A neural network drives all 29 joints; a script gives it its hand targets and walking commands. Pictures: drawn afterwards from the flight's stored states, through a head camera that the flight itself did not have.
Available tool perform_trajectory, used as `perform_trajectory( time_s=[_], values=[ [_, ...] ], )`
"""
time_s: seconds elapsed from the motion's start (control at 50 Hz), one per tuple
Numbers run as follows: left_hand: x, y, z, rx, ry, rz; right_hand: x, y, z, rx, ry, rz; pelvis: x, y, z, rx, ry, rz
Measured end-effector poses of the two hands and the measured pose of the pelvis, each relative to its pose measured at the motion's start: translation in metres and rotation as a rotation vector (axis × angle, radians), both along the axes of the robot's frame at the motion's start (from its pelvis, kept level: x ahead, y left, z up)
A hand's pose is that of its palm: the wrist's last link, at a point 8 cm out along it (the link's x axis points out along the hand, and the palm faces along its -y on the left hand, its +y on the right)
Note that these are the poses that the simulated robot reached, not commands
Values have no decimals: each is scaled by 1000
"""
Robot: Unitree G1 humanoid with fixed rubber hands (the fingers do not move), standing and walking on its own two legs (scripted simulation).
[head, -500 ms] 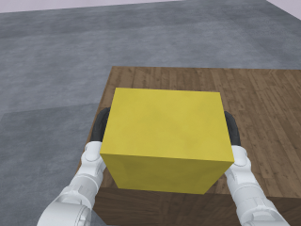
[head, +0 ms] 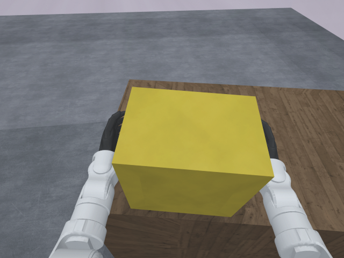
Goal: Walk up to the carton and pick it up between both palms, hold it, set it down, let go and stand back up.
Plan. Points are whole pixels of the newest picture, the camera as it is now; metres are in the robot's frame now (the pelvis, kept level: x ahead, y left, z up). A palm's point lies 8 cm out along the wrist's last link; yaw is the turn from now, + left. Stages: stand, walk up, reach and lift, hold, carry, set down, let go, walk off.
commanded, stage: reach and lift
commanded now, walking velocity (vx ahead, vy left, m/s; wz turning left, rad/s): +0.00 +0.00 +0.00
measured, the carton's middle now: (186, 158) +0.35 -0.02 +0.04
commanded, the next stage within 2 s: none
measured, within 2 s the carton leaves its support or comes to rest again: neither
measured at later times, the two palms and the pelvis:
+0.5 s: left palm (95, 130) +0.35 +0.17 +0.15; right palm (269, 138) +0.33 -0.20 +0.14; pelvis -0.01 +0.01 +0.00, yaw -1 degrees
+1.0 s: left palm (88, 120) +0.34 +0.18 +0.19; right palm (274, 123) +0.34 -0.19 +0.18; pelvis -0.02 +0.00 +0.00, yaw +0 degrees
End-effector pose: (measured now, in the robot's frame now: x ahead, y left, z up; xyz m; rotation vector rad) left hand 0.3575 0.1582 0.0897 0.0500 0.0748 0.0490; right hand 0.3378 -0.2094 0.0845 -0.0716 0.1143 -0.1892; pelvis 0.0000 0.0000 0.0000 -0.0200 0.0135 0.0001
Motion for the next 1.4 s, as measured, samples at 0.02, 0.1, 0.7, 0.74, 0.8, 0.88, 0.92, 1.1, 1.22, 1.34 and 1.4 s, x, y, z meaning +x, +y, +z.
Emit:
perform_trajectory(
  time_s=[0.02,0.1,0.7,0.74,0.8,0.88,0.92,1.1,1.22,1.34,1.4],
  values=[
    [0,0,4,1,0,0,0,0,3,-1,0,0,-1,0,0,0,-3,0],
    [-3,2,19,0,0,-1,-3,1,17,-6,0,-2,-3,2,1,2,-16,-1],
    [-11,9,76,-13,38,30,0,7,73,20,25,28,-13,4,0,2,-74,-15],
    [-11,9,79,-12,36,32,1,6,76,22,22,29,-12,3,0,2,-78,-14],
    [-12,8,83,-13,39,26,1,6,81,26,21,27,-12,2,0,4,-84,-11],
    [-14,11,89,-13,32,30,1,9,89,33,10,28,-12,3,0,5,-89,-9],
    [-15,14,92,-15,34,34,1,12,92,37,10,29,-13,3,0,5,-92,-9],
    [-17,26,102,-25,38,44,4,23,105,50,14,37,-18,6,-1,4,-90,-5],
    [-14,24,107,-25,45,41,5,23,110,63,18,41,-21,6,-1,2,-84,-5],
    [-11,18,109,-27,52,34,5,16,114,67,23,33,-22,5,-1,1,-79,-8],
    [-10,15,111,-27,52,36,6,13,117,64,22,33,-22,4,-1,2,-76,-11]
  ],
)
